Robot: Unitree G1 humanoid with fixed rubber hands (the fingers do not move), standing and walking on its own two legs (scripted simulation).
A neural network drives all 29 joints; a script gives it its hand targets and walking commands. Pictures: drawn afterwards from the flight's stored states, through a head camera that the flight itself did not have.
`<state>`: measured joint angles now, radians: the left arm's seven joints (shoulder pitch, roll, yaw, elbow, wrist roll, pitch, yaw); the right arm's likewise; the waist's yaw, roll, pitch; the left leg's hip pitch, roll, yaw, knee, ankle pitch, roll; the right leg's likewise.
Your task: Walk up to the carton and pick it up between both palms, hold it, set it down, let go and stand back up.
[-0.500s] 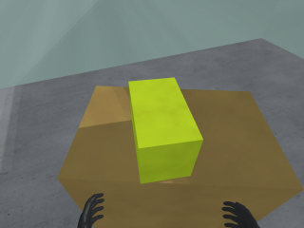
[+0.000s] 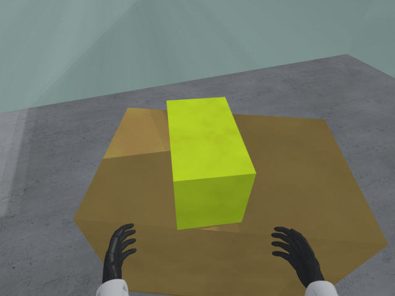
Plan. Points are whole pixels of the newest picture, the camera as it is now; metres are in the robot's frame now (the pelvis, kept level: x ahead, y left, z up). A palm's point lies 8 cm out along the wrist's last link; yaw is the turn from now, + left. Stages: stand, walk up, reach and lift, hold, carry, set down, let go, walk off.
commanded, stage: reach and lift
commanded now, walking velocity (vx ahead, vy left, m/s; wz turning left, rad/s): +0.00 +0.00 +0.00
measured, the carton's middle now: (202, 159) +0.49 +0.02 -0.02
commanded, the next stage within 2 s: none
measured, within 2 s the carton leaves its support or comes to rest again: neither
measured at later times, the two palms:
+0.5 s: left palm (114, 230) +0.25 +0.20 +0.01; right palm (292, 221) +0.29 -0.17 +0.02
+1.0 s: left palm (108, 190) +0.31 +0.21 +0.07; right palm (283, 175) +0.37 -0.15 +0.07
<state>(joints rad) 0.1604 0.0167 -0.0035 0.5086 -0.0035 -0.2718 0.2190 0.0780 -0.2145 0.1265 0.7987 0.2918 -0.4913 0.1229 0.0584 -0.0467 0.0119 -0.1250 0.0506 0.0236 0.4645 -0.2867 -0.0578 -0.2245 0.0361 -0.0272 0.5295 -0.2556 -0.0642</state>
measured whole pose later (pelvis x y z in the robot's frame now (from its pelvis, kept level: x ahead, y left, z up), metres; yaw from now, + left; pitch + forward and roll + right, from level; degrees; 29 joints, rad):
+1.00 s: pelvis +0.00 +0.01 +0.01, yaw -1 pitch +3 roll +0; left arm -0.28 0.00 0.12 0.20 -0.01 0.32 0.19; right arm -0.42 -0.30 0.07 0.59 0.28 -0.02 0.02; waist 0.10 -0.01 0.03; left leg -0.19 0.06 0.03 0.32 -0.19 -0.04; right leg -0.25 0.05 0.00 0.31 -0.11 -0.05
